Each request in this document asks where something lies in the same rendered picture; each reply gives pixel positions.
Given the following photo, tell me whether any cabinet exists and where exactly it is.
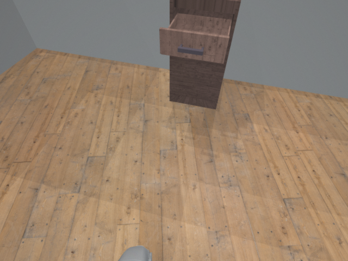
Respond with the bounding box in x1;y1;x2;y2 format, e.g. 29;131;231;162
170;0;241;109

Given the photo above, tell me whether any handle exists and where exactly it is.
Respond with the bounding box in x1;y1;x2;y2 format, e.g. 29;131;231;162
178;44;204;55

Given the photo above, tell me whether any left robot thigh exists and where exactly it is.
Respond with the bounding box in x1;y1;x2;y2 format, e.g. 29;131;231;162
118;246;152;261

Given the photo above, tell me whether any drawer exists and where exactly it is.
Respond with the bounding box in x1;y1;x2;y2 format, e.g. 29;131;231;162
159;13;232;64

